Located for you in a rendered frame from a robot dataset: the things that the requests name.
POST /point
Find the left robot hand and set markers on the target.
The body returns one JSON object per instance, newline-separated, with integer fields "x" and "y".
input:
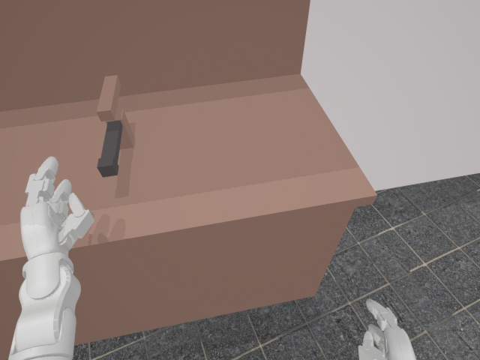
{"x": 41, "y": 218}

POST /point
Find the robot left forearm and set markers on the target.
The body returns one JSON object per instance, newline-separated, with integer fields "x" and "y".
{"x": 46, "y": 326}

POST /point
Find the counter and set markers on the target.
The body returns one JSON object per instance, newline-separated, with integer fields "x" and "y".
{"x": 233, "y": 188}

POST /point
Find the tap lever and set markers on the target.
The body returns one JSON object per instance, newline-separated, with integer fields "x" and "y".
{"x": 108, "y": 163}

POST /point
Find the right robot hand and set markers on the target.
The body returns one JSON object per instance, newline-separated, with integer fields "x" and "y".
{"x": 394, "y": 343}

